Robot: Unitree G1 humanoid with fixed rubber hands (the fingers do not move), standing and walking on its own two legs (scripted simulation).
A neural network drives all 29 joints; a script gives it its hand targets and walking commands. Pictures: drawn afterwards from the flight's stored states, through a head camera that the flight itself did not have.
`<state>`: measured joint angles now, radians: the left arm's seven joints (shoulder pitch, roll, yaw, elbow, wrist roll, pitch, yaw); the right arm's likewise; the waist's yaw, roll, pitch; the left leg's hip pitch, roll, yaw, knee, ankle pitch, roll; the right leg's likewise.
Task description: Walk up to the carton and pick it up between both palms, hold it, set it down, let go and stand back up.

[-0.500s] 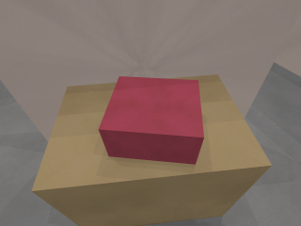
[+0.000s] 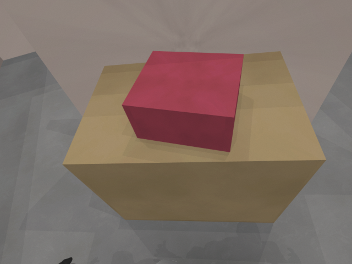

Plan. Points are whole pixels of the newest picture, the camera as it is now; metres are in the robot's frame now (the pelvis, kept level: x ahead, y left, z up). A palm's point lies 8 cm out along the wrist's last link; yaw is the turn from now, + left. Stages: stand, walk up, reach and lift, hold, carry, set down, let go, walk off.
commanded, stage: walk up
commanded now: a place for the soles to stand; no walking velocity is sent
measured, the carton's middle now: (188, 97) +0.63 +0.01 -0.03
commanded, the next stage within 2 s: none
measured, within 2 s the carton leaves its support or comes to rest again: neither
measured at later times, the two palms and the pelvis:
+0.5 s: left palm out of the picture +0.00 +0.35 -0.11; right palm out of the picture +0.10 -0.26 -0.10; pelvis -0.02 +0.04 +0.00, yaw +3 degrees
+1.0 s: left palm out of the picture +0.08 +0.36 -0.09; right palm out of the picture +0.07 -0.26 -0.10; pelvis -0.02 +0.05 +0.01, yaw +1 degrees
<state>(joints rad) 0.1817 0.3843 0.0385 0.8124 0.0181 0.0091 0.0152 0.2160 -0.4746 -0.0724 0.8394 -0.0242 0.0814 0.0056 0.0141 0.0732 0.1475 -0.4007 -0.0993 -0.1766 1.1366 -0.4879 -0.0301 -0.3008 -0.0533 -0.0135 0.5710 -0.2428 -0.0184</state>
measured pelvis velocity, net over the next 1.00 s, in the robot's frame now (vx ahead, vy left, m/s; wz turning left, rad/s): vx -0.02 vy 0.05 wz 0.01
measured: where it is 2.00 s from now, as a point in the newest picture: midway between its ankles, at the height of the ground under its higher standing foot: outside the picture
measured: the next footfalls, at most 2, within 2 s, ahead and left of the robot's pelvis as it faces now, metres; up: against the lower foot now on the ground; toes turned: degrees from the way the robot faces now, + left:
left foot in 0.18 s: -0.01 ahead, +0.16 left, +0.00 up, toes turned +1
right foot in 1.42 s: +0.16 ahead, -0.14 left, +0.00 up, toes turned +3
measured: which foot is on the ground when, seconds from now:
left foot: up 0.00-0.16, down 0.18-1.00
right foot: down 0.00-1.00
